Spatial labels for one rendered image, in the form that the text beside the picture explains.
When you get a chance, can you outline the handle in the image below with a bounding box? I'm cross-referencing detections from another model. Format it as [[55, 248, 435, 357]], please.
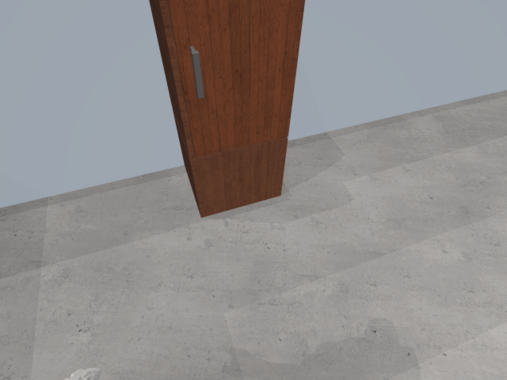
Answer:
[[189, 46, 204, 98]]

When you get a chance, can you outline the cupboard door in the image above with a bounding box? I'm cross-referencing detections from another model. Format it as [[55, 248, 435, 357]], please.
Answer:
[[168, 0, 302, 157]]

